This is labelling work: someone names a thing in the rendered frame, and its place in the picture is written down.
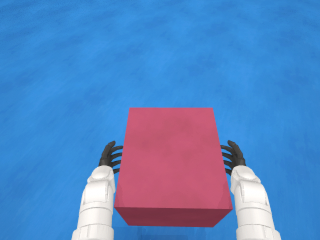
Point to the carton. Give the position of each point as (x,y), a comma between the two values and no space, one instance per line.
(172,172)

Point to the robot left hand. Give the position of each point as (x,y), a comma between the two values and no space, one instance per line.
(106,157)

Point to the left robot forearm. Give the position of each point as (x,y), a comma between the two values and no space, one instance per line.
(96,208)

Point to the robot right hand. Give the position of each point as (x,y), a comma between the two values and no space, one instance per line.
(236,156)

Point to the right robot forearm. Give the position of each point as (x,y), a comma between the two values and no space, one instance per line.
(254,216)

